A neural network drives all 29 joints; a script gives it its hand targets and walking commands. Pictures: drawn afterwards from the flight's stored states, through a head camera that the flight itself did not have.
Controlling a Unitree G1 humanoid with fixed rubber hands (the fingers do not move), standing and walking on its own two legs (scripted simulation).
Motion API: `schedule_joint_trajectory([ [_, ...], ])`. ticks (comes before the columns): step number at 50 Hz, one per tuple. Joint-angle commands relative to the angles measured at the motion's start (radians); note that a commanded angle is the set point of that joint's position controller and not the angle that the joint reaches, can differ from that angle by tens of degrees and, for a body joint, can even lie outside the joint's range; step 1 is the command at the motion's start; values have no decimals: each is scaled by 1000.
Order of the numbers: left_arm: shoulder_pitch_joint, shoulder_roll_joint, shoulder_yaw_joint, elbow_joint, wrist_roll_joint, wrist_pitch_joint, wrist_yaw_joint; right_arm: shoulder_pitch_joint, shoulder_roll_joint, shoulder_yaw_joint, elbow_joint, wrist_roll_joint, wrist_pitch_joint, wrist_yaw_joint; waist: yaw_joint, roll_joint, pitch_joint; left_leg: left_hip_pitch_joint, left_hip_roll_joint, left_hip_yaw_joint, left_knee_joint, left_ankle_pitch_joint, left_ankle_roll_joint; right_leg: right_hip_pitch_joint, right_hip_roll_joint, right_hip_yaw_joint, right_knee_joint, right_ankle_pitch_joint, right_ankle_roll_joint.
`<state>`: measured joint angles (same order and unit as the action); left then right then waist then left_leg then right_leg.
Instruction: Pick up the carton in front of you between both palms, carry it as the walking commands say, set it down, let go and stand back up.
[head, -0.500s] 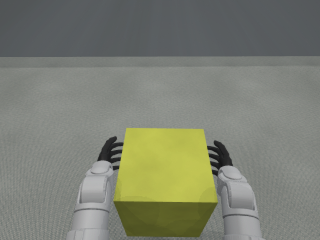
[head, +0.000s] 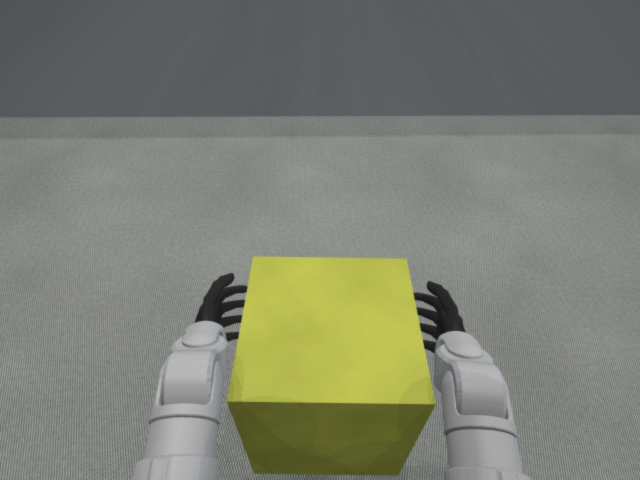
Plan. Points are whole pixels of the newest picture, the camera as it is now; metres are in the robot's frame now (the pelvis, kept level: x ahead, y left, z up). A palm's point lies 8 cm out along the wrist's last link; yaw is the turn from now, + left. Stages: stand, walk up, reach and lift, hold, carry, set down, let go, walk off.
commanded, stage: carry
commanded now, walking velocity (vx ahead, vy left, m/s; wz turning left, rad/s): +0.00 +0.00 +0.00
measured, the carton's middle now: (327, 369) +0.28 +0.00 -0.05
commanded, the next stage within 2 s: hold in 0.04 s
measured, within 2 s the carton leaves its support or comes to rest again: neither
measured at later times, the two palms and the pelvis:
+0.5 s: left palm (195, 358) +0.24 +0.16 +0.05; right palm (449, 356) +0.26 -0.14 +0.05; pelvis -0.04 -0.01 +0.01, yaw +3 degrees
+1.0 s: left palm (203, 332) +0.28 +0.16 +0.05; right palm (449, 341) +0.27 -0.15 +0.06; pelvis -0.02 +0.01 +0.01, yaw +0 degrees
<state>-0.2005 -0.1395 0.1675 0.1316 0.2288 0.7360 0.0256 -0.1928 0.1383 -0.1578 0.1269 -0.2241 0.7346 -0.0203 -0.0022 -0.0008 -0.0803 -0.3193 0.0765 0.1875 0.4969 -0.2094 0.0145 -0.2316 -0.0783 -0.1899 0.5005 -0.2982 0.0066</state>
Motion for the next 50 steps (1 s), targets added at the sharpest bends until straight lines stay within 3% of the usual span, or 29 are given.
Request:
schedule_joint_trajectory([
  [1,-430,-859,-569,-59,-243,-32,-221,-440,864,560,-64,238,-33,211,0,4,-245,134,100,-101,-51,232,-4,40,-97,91,-77,196,-4],
  [2,-430,-860,-569,-59,-243,-32,-221,-440,864,559,-63,238,-33,212,0,4,-245,134,100,-101,-51,232,-4,40,-97,92,-77,195,-4],
  [3,-303,-867,-539,-88,-240,-23,-224,-326,872,518,-66,216,-26,213,0,-41,-148,381,-163,-252,-97,488,13,105,171,271,-138,497,-18],
  [4,-307,-831,-529,-122,-223,-35,-212,-331,828,511,-103,209,-38,212,18,-5,-195,439,-151,-271,-101,529,10,128,152,287,-127,559,-23],
  [6,-326,-827,-513,-105,-198,-40,-204,-377,826,511,-96,205,-48,216,15,-40,-184,511,-153,-266,-100,549,-6,90,162,285,-155,521,-15],
  [7,-326,-823,-509,-98,-197,-45,-204,-379,820,509,-87,207,-54,216,14,-35,-185,534,-159,-261,-108,521,-8,88,165,286,-168,505,-9],
  [8,-350,-833,-516,-90,-197,-48,-203,-406,824,511,-72,212,-59,222,19,11,-177,519,-161,-257,-133,382,-9,99,165,285,-180,380,-18],
  [10,-389,-845,-533,-88,-204,-50,-210,-421,841,508,-56,209,-66,227,6,-16,-142,540,-162,-255,-126,361,-10,35,169,285,-194,322,-16],
  [14,-438,-864,-553,-76,-215,-45,-226,-434,856,475,-2,190,-73,226,-12,3,-124,522,-158,-250,-127,268,-17,22,157,291,-213,212,-31],
  [18,-472,-880,-523,-17,-201,-37,-247,-476,878,442,58,176,-75,236,-11,-18,-59,502,-163,-244,-129,139,-17,-42,138,293,-235,70,-46],
  [28,-561,-951,-489,97,-195,-41,-292,-604,952,438,133,188,-84,273,2,-25,-55,470,-161,-248,-133,-2,-16,-73,126,285,-246,-70,-54],
  [39,-593,-977,-458,158,-187,-35,-299,-647,964,406,184,185,-76,294,5,15,-71,450,-137,-264,-167,-14,-23,-39,148,273,-221,-36,-37],
  [50,-556,-960,-476,110,-205,-30,-280,-587,949,413,135,184,-60,271,-2,12,-132,485,-139,-268,-156,221,-29,39,166,274,-201,159,-22],
])
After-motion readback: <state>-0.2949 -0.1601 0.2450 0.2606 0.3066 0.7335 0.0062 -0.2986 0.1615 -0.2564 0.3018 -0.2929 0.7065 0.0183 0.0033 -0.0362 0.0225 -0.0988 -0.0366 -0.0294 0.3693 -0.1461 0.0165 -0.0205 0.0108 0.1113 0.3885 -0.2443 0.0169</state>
